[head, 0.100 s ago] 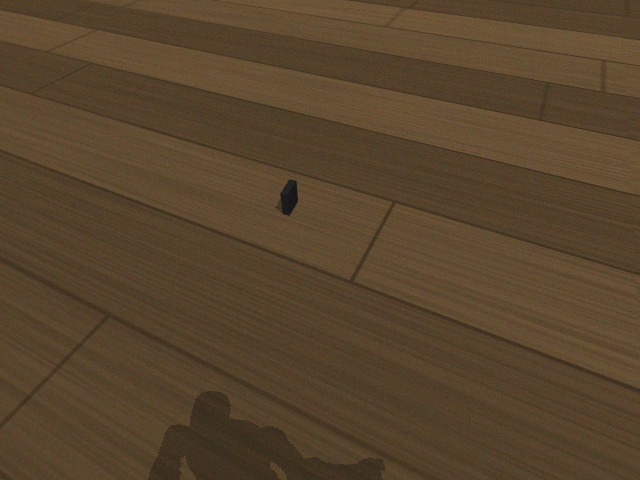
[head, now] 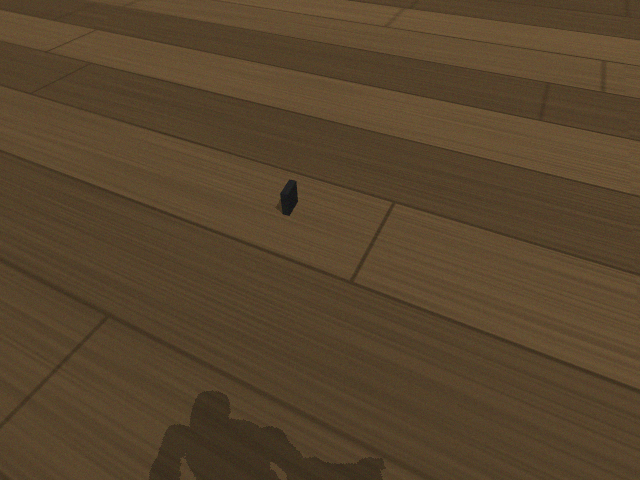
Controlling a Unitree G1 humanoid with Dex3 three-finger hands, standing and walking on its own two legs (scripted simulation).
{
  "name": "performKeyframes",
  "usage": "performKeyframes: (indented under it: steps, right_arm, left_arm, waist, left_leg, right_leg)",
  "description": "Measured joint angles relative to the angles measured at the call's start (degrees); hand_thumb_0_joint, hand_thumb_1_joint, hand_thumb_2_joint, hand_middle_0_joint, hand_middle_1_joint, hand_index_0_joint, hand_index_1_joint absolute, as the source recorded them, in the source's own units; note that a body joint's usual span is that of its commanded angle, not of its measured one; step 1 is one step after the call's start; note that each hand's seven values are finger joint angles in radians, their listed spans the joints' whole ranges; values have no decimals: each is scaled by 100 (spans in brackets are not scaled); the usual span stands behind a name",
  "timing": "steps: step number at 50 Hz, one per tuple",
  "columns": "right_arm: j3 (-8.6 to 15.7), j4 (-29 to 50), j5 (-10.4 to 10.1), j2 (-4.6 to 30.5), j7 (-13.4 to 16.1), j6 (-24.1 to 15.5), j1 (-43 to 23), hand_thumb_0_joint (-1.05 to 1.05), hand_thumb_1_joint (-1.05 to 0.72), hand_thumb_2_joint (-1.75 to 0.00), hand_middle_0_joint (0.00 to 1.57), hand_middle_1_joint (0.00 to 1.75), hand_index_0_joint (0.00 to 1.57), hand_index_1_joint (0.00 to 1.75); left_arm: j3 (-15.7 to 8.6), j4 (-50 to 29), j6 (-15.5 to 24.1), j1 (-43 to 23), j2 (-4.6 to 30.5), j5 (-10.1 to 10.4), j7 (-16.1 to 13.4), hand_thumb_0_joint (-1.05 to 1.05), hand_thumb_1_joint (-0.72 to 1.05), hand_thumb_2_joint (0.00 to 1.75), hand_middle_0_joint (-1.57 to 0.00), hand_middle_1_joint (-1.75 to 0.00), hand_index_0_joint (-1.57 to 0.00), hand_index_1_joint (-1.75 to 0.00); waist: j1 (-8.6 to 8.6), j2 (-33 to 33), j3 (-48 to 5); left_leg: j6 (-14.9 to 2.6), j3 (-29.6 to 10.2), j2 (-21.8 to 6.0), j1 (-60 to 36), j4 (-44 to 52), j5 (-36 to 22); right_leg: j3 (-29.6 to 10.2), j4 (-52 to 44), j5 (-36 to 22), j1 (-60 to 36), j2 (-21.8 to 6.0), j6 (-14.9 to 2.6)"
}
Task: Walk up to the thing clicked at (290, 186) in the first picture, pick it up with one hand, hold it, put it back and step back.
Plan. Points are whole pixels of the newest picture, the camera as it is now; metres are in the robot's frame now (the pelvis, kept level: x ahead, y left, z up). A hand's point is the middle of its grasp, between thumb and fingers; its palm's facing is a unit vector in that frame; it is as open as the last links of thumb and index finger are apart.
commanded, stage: stand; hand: left
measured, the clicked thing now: (289, 197) +1.42 +0.22 -0.72
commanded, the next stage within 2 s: walk up in 1.02 s
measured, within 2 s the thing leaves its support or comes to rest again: neither
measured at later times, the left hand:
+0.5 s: hand out of the picture +0.08 +0.25 -0.15, palm faces -0.03 -0.94 -0.34, open 7.4 cm
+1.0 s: hand out of the picture +0.08 +0.25 -0.16, palm faces -0.03 -0.94 -0.34, open 7.4 cm
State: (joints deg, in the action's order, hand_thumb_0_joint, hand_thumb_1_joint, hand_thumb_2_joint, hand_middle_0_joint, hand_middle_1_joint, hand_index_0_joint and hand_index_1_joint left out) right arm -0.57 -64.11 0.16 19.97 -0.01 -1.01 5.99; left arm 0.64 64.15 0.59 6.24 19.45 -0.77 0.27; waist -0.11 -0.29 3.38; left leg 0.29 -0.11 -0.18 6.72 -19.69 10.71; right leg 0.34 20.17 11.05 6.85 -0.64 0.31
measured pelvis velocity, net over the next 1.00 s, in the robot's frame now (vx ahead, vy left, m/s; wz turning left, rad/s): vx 0.00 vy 0.00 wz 0.00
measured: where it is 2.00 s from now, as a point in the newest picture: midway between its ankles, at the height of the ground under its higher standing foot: (329, 463)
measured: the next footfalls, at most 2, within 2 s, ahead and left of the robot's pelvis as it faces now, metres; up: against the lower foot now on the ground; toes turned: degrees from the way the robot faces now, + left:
left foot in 1.46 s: +0.28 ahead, +0.16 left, +0.00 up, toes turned +4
right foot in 1.96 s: +0.48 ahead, -0.12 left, +0.00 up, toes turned -7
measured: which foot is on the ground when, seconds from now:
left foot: down 0.00-1.00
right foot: down 0.00-1.00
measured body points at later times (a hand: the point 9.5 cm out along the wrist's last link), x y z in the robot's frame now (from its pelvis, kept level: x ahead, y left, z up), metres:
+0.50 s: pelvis +0.00 +0.00 +0.00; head +0.01 +0.00 +0.45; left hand +0.08 +0.30 -0.13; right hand +0.09 -0.30 -0.13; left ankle +0.00 +0.12 -0.75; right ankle +0.00 -0.12 -0.75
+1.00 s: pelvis +0.00 +0.00 +0.00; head +0.01 +0.00 +0.45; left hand +0.08 +0.30 -0.13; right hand +0.08 -0.30 -0.13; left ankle +0.00 +0.12 -0.75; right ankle +0.00 -0.12 -0.75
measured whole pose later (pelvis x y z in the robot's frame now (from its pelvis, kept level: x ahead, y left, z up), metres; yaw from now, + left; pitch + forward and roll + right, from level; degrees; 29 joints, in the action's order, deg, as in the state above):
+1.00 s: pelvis +0.00 +0.00 +0.00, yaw +0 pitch -2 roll +0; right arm -0.5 -64.4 0.2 20.1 0.0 -0.8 6.5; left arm 0.5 63.9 0.5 6.9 19.7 -0.8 0.2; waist 0.0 -0.3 3.1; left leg 0.4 -0.2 -0.2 5.6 -18.2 10.4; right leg 0.4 18.8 10.8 5.7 -0.6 0.2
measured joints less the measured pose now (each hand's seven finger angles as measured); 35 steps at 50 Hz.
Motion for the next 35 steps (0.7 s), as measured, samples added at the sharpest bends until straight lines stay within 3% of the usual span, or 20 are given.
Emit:
performKeyframes:
  steps: [35]
  right_arm:
    - [4,-17,0,9,5,10,26,1,-91,-90,21,30,21,30]
  left_arm:
    - [-11,-33,-7,20,23,0,-10,1,91,90,-20,-30,-20,-30]
  waist:
    - [11,3,-34]
  left_leg:
    - [2,-6,2,-100,118,-22]
  right_leg:
    - [7,-118,-19,-103,-3,3]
